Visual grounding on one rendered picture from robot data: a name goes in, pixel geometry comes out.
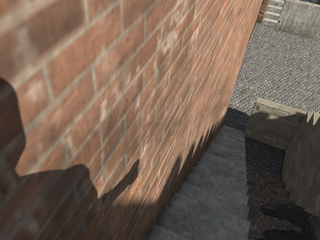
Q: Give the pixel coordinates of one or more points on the robot right hand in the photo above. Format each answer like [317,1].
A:
[295,215]

